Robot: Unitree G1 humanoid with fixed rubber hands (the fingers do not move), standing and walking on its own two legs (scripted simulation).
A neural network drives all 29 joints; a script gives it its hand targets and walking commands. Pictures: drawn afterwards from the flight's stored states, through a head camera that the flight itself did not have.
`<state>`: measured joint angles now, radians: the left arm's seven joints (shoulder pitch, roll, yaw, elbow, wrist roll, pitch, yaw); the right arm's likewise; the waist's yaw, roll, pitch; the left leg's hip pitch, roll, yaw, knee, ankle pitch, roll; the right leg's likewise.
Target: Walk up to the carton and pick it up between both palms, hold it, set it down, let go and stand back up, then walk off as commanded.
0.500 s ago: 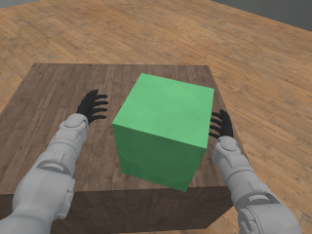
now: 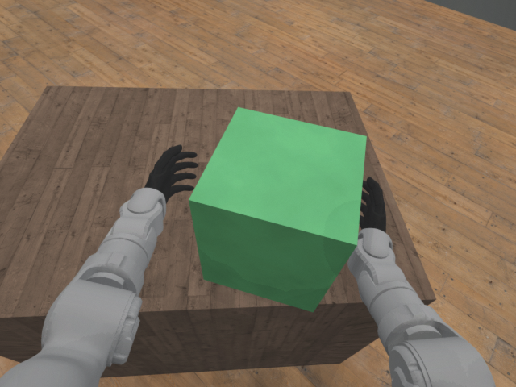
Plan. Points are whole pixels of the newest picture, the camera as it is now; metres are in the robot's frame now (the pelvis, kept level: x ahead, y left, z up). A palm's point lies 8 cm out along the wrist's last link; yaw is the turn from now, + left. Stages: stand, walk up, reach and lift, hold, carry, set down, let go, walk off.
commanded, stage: reach and lift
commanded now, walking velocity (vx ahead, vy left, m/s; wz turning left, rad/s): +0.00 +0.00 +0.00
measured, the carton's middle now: (277, 214) +0.41 -0.03 +0.02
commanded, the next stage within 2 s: none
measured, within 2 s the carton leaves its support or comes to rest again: leaves its support in 1.98 s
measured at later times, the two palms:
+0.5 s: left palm (182, 196) +0.43 +0.13 +0.05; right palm (365, 231) +0.36 -0.17 +0.04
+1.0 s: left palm (183, 197) +0.43 +0.13 +0.04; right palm (362, 235) +0.36 -0.17 +0.03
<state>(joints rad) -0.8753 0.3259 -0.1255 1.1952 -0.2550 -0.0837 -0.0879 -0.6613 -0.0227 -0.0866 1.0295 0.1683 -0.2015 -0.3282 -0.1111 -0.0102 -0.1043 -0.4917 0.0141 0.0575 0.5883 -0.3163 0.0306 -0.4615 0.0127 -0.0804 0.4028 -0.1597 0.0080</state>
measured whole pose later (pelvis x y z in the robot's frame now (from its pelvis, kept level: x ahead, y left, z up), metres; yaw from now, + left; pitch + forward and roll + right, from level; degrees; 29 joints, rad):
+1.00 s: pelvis +0.00 +0.00 +0.00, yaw +0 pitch +13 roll -4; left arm -0.89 0.16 0.20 1.30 0.13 -0.26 -0.10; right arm -0.68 0.13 -0.50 1.11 -0.18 -0.38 -0.28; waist -0.11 -0.02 -0.10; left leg -0.50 0.01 0.06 0.59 -0.32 0.03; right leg -0.46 0.01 -0.08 0.40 -0.15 0.01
